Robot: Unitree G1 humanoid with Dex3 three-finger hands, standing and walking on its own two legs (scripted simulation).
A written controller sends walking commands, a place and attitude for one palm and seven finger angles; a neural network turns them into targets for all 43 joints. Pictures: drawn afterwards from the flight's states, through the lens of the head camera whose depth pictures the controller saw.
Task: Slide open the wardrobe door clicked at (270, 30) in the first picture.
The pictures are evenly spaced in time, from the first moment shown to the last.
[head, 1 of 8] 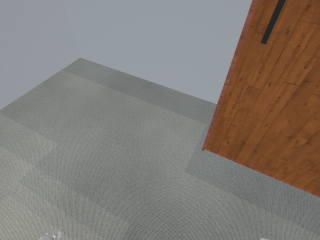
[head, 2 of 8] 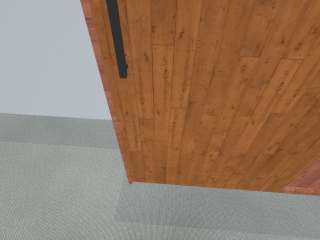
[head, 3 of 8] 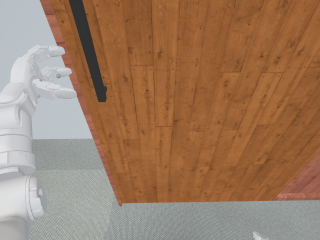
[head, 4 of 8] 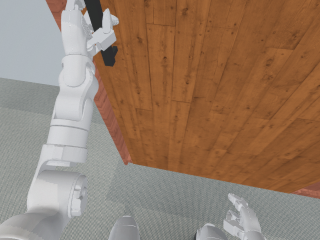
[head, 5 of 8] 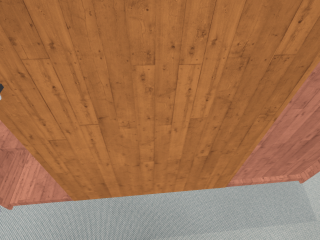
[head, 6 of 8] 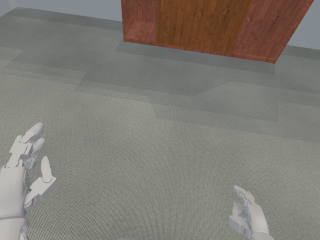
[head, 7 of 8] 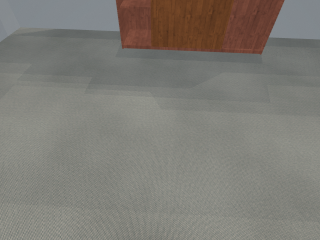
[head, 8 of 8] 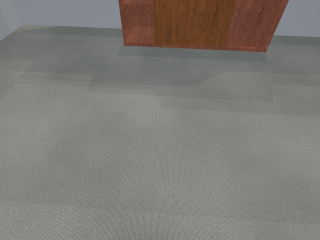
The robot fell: no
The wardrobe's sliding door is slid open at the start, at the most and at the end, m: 0.00 0.44 0.37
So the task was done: yes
